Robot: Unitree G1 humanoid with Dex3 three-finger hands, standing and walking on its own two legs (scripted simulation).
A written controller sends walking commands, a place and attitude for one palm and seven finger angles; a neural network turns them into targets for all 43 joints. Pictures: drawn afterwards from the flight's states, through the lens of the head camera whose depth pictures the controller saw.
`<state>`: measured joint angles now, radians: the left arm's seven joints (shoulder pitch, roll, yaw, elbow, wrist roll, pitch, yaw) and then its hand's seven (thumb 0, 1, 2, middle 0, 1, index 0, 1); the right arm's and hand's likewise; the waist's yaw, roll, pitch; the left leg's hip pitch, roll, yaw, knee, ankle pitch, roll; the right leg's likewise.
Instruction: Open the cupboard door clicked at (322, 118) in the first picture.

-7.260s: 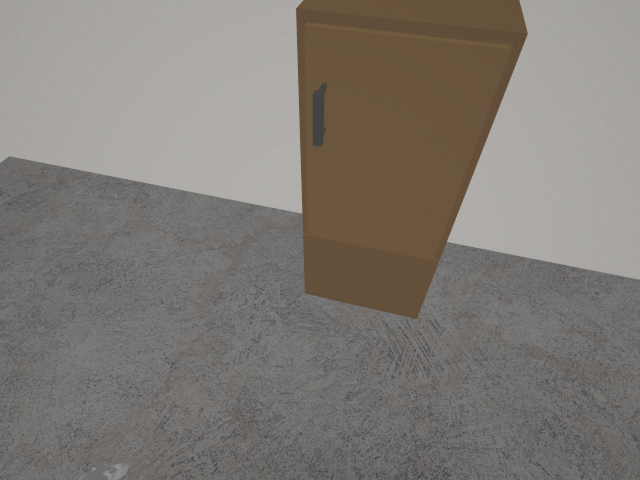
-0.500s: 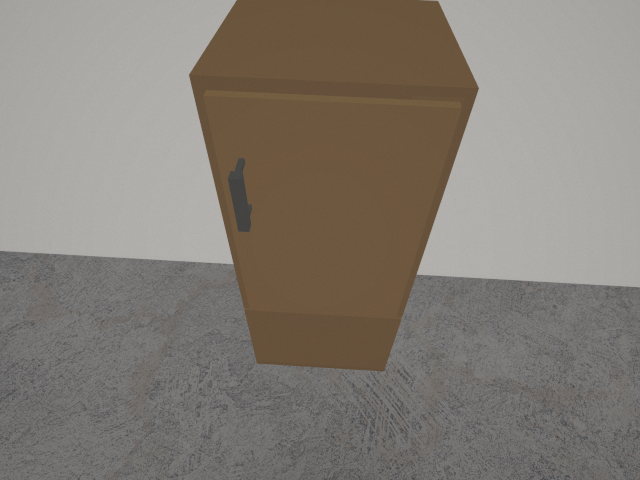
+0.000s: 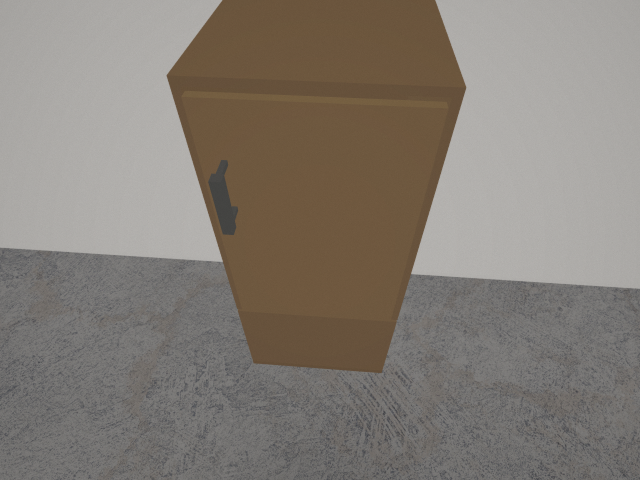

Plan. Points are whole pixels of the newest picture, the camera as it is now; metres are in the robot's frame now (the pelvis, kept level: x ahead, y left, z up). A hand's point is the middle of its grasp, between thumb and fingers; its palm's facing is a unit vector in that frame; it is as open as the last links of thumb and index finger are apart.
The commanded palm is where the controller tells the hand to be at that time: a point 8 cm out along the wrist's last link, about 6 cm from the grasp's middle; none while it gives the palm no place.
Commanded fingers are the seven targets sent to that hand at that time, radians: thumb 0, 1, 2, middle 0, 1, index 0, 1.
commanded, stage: come to a stop and stand still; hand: left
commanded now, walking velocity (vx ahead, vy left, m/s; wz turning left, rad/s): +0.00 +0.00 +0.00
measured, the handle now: (226, 198) +0.54 +0.20 +0.03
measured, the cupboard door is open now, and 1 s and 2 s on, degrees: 0 0 0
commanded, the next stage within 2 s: look again from close up in 0.18 s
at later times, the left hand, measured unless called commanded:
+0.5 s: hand out of the picture +0.02 +0.17 -0.17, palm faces +0.01 -0.98 -0.21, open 7.3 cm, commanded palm none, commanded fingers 0.00 0.90 0.90 -0.20 -0.30 -0.20 -0.30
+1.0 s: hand out of the picture +0.12 +0.20 -0.09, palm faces +0.24 -0.95 -0.18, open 7.3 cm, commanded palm +0.11 +0.24 -0.06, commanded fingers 0.00 0.74 0.83 -0.21 -0.41 -0.21 -0.41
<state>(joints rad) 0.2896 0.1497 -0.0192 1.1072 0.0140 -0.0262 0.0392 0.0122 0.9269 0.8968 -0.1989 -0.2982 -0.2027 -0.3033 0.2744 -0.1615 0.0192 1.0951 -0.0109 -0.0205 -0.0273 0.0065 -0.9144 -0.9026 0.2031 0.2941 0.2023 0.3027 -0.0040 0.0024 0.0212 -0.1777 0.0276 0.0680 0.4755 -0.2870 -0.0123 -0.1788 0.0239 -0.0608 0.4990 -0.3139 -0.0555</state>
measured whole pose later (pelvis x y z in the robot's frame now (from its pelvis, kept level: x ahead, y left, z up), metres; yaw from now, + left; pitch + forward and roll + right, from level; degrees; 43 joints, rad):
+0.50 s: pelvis +0.00 -0.01 +0.00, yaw +0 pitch -1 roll +1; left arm 0.25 0.18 -0.01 1.09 0.01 -0.02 0.03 0.00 0.91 0.90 -0.20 -0.30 -0.20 -0.30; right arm 0.24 -0.16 0.02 1.11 -0.01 -0.01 -0.03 0.00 -0.91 -0.90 0.20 0.29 0.20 0.30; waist 0.00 -0.01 0.04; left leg -0.15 0.04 0.07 0.43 -0.27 -0.03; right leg -0.14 0.04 -0.06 0.45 -0.29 -0.07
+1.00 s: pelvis +0.00 +0.01 +0.00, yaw +1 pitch +1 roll +1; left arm 0.45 0.17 0.03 0.38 -0.13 -0.04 0.08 0.02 0.91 0.89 -0.20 -0.31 -0.21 -0.32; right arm 0.31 -0.20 0.00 0.91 0.03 -0.19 -0.07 0.01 -0.90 -0.90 0.21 0.29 0.20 0.30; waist 0.00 0.02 0.01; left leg -0.22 0.01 0.05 0.49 -0.29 -0.01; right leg -0.21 0.01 -0.07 0.51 -0.31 -0.05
